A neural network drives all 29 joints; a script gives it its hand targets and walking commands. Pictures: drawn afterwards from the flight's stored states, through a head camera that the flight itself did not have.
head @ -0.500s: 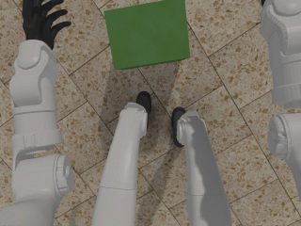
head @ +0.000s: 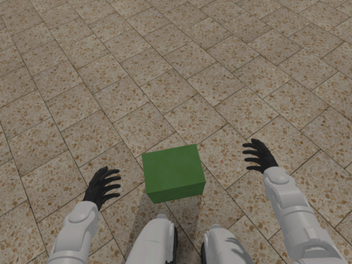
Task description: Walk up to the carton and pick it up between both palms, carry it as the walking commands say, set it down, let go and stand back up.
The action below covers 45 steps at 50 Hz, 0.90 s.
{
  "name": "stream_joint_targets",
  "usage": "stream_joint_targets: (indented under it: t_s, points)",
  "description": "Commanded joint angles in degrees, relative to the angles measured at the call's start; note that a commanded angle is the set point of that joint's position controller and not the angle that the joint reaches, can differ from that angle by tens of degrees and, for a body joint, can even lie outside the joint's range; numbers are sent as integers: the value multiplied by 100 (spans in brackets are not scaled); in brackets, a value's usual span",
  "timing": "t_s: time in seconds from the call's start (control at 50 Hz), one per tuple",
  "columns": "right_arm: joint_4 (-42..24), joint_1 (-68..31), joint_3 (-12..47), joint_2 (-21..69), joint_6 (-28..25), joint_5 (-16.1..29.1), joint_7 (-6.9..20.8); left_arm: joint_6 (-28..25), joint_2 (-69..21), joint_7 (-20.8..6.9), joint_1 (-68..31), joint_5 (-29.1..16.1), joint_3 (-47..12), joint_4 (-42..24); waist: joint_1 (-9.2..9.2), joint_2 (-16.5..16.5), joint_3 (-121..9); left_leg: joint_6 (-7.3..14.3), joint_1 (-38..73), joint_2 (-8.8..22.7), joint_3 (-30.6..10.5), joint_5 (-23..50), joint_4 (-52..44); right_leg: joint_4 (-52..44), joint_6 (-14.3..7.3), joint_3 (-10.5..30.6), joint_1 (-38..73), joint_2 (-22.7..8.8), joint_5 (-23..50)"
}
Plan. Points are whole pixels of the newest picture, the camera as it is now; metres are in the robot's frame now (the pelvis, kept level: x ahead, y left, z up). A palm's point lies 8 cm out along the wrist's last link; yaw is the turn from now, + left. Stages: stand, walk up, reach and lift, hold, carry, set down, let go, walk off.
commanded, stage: let go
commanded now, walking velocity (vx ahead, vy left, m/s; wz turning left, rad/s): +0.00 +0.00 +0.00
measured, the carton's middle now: (173, 175) +0.46 +0.10 -0.60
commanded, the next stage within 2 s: stand in 0.88 s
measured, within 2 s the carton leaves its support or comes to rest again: neither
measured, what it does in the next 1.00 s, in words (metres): shifts its weight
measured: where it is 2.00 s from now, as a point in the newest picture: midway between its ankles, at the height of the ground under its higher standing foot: outside the picture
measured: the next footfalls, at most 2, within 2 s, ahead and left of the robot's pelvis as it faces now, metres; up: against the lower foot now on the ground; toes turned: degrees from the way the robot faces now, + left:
none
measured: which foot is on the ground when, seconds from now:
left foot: down 0.00-1.00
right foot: down 0.00-1.00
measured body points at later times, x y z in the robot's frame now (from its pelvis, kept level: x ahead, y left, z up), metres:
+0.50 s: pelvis +0.08 +0.00 +0.04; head +0.12 -0.01 +0.49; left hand +0.25 +0.24 -0.03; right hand +0.28 -0.22 -0.04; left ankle +0.10 +0.10 -0.69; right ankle +0.04 -0.10 -0.69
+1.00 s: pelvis +0.06 +0.01 +0.04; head +0.05 +0.01 +0.49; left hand +0.20 +0.26 -0.04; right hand +0.24 -0.23 -0.04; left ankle +0.10 +0.10 -0.69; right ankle +0.04 -0.10 -0.69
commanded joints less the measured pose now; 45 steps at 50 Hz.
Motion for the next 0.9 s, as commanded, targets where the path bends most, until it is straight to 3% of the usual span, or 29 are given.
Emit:
stream_joint_targets:
  t_s: [0.0,0.04,0.08,0.14,0.24,0.3,0.38,0.44,0.52,0.6,0.68,0.78,0.86,0.88]
  points:
    - [-385,708,-833,-421,-577,-598,-30,-524,512,-12,172,941,268,-547,-308,-153,-1634,-454,3527,-45,-978,-1366,-1547,-2619,-8,-292,-680,-647,-1154]
    - [-501,524,-804,-470,-745,-541,-127,-645,603,-17,-138,1000,339,-304,-325,-312,-1069,-413,3759,-162,-696,-697,-1331,-2972,-109,-181,-1013,-810,-1249]
    - [-839,836,-632,-468,-884,-449,-180,-734,559,-55,170,995,277,-238,-390,-448,-1000,-359,4253,-226,-555,32,-1220,-3277,-211,-88,-945,-947,-1042]
    - [-1299,1587,-459,-462,-1040,-305,-172,-899,669,-67,662,957,237,-426,-384,-604,-1332,-283,4791,-285,-502,994,-1259,-3469,-192,-23,-350,-947,-258]
    - [-1801,2139,-354,-424,-1187,-68,-126,-1048,846,-51,946,854,199,-606,-441,-404,-1686,-184,4718,-305,-550,2316,-1489,-3296,23,-82,802,-674,1707]
    - [-1674,2426,-348,-450,-1157,-3,-80,-1047,848,-32,1090,841,217,-491,-482,-328,-1744,-149,4461,-252,-582,2691,-1671,-3150,170,-92,1453,-562,2749]
    - [-1653,3031,-274,-403,-1121,97,-10,-995,841,39,1615,991,368,-481,-398,-428,-1892,-107,4355,-276,-620,3206,-1845,-3028,241,-72,2080,-527,3812]
    - [-1607,3126,-309,-531,-1172,136,0,-826,789,152,1758,1071,490,-445,-335,-309,-1845,-133,4306,-269,-638,3331,-1919,-3035,236,-105,2098,-504,3950]
    - [-1484,3320,-299,-713,-1313,131,-76,-586,668,360,1764,938,474,-498,-445,-361,-1817,-176,4005,-307,-602,3191,-1921,-2948,226,-120,2165,-486,4140]
    - [-1421,3415,-229,-733,-1307,153,-73,-581,698,434,1717,848,317,-629,-520,-390,-1853,-166,3799,-317,-629,2954,-1850,-2870,182,-179,2075,-462,3960]
    - [-1525,3289,-177,-665,-1283,128,-30,-547,662,473,1630,829,264,-847,-482,-361,-1827,-156,3719,-290,-672,2699,-1728,-2882,112,-210,1942,-480,3589]
    - [-1446,3090,-178,-692,-1172,87,11,-423,544,511,1658,841,157,-940,-446,-336,-1655,-134,3706,-240,-664,2119,-1715,-2948,65,-287,1761,-447,2728]
    - [-1218,3097,-181,-754,-1022,77,52,-243,450,587,1779,890,72,-839,-454,-168,-1149,-74,3588,-139,-644,1277,-1874,-3039,47,-378,1444,-407,1654]
    - [-224,3040,-343,-1360,-1314,1,49,-742,1177,584,1350,1083,260,207,-642,-800,-2144,-83,3211,459,-918,133,-2158,-2901,81,339,1562,-795,139]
